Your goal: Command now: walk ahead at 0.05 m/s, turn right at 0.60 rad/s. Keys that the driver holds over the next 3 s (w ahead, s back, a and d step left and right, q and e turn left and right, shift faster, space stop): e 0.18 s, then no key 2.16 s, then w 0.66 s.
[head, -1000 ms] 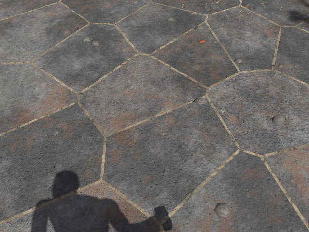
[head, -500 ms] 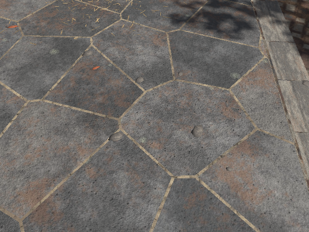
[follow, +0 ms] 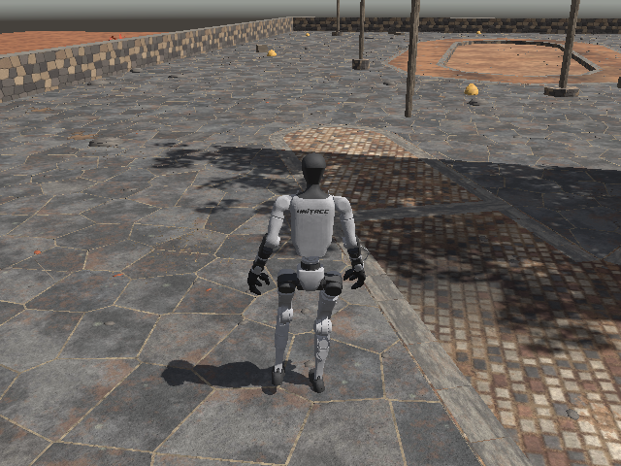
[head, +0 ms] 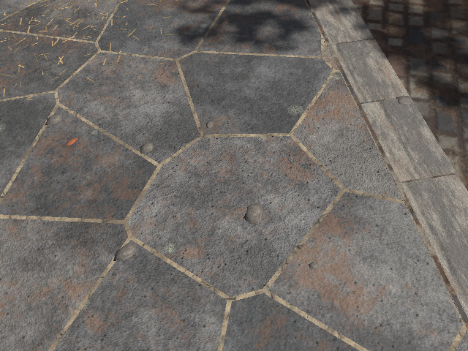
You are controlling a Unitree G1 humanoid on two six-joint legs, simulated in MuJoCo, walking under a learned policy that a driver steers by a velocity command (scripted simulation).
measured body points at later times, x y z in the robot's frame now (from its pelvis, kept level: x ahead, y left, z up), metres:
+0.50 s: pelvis +0.01 +0.06 +0.01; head +0.05 +0.08 +0.46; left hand +0.17 +0.30 -0.13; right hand +0.06 -0.23 -0.09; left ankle +0.03 +0.14 -0.74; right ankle -0.05 -0.08 -0.69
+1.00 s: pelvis -0.01 +0.03 +0.01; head -0.01 +0.03 +0.46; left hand +0.11 +0.27 -0.13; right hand -0.03 -0.23 -0.14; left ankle +0.03 +0.15 -0.74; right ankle -0.05 -0.06 -0.74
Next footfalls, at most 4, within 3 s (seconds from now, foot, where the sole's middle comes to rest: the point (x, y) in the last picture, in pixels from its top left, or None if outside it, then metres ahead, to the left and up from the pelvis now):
0.22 left None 0.07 0.14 -0.77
0.62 right None -0.01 -0.06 -0.77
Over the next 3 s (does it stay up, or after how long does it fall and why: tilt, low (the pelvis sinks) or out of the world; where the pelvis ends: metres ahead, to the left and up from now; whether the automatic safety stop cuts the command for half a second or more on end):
stays up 0.23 0.03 -0.01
